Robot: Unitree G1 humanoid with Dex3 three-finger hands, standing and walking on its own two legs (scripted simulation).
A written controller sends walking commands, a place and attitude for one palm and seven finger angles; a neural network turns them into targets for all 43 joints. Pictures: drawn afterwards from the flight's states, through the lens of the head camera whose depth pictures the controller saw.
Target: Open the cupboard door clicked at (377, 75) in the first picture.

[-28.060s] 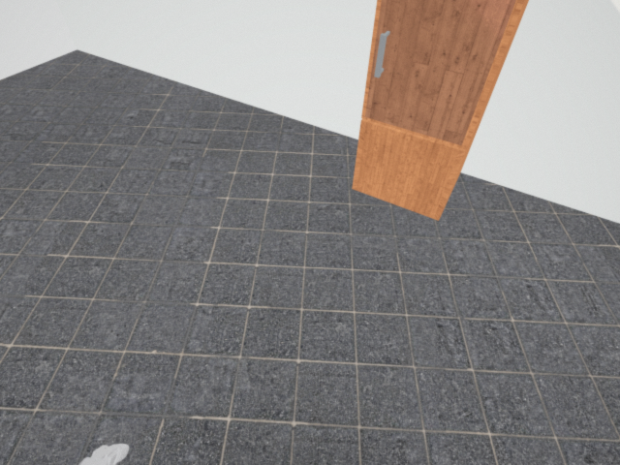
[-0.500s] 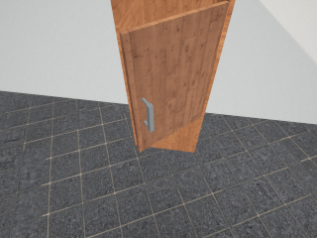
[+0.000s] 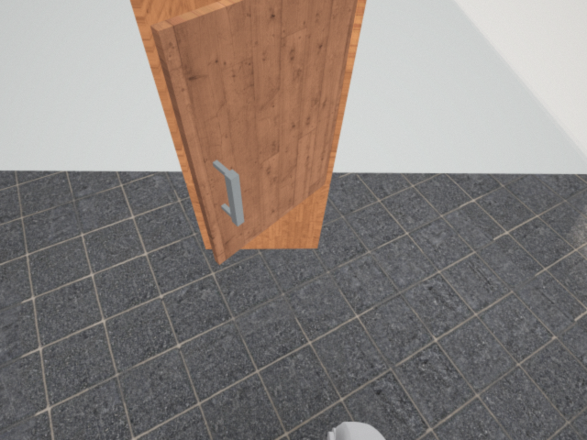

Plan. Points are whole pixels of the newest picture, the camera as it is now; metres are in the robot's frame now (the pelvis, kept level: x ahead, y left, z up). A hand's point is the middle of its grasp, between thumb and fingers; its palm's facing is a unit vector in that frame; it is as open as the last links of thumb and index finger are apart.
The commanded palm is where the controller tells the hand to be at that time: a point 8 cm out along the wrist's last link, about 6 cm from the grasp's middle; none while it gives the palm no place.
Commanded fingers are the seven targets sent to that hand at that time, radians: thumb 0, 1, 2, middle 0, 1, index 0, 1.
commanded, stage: walk to a spot facing it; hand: left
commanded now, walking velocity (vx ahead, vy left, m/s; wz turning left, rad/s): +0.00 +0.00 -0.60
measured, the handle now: (228, 194) +0.54 +0.17 -0.08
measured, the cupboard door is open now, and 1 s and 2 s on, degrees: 43 43 43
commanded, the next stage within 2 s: none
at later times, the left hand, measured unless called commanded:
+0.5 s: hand out of the picture +0.12 +0.10 -0.16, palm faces -0.26 -0.93 -0.26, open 7.4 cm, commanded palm none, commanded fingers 0.00 0.90 0.90 -0.20 -0.30 -0.20 -0.30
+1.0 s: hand (258, 372) +0.23 +0.07 -0.17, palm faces -0.56 -0.80 -0.24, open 7.4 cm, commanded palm none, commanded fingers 0.00 0.90 0.90 -0.20 -0.30 -0.20 -0.30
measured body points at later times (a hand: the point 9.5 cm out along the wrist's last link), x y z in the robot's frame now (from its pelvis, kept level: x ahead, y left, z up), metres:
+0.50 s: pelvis +0.01 -0.07 +0.00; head +0.06 -0.11 +0.44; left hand +0.14 +0.15 -0.14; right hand +0.05 -0.35 -0.15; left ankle +0.04 +0.10 -0.66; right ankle -0.01 -0.15 -0.74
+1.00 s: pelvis +0.04 -0.06 +0.00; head +0.10 -0.09 +0.44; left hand +0.26 +0.12 -0.15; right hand -0.06 -0.30 -0.14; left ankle +0.09 +0.06 -0.74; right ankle -0.05 -0.16 -0.69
